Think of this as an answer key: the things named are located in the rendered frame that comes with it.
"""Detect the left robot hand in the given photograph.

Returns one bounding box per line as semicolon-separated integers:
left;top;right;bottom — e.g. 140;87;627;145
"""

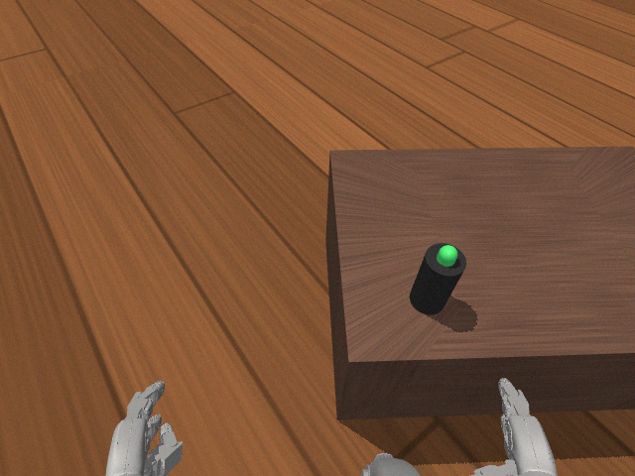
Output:
105;381;183;476

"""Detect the bottle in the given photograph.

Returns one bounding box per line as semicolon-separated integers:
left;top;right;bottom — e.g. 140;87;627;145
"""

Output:
410;243;466;315

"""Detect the right robot hand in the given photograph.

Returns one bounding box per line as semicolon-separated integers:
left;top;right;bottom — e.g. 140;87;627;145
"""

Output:
470;378;558;476

